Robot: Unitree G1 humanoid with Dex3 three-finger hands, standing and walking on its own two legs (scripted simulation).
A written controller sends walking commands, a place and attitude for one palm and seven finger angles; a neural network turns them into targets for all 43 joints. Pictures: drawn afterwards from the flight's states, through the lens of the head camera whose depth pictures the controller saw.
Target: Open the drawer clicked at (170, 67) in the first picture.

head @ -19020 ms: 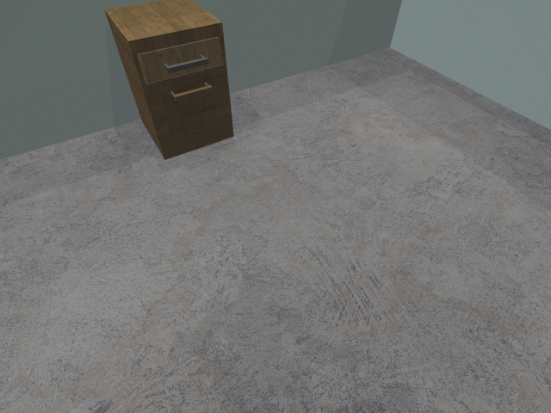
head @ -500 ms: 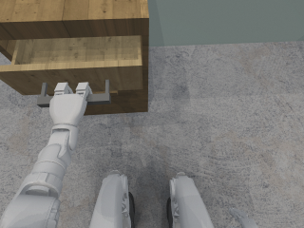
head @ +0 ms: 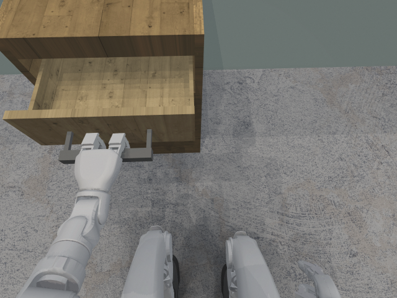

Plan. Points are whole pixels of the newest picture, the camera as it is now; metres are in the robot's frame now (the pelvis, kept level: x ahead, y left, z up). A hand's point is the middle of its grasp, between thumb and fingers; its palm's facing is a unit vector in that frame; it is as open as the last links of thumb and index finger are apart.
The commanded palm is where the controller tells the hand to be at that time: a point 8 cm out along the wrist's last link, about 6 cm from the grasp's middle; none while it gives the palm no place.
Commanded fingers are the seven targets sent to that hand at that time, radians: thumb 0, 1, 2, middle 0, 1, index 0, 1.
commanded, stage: pull the drawer open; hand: left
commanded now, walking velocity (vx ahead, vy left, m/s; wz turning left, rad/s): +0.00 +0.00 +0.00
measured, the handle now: (108, 145) +0.43 +0.22 -0.07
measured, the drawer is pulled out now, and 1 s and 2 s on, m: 0.15 0.26 0.30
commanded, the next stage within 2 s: open the thumb to release the handle in 1.64 s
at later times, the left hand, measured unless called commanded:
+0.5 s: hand (107, 196) +0.32 +0.21 -0.09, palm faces -0.03 -0.07 -1.00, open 5.6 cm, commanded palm +0.29 +0.21 -0.04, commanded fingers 0.00 0.90 0.90 -0.40 -1.35 -0.40 -1.35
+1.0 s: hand (104, 221) +0.26 +0.21 -0.09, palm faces -0.07 -0.08 -0.99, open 5.7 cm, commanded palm +0.23 +0.21 -0.04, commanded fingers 0.00 0.90 0.90 -0.40 -1.35 -0.40 -1.35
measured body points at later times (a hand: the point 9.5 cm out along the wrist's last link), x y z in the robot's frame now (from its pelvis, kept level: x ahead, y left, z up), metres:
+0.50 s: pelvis +0.00 +0.00 +0.00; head +0.15 +0.00 +0.42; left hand +0.31 +0.21 -0.03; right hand +0.17 -0.24 -0.14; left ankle +0.05 +0.11 -0.56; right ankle +0.03 -0.12 -0.56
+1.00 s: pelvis +0.00 -0.01 +0.00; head +0.15 -0.01 +0.42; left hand +0.26 +0.21 -0.03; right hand +0.20 -0.24 -0.14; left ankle +0.05 +0.11 -0.56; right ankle +0.03 -0.12 -0.56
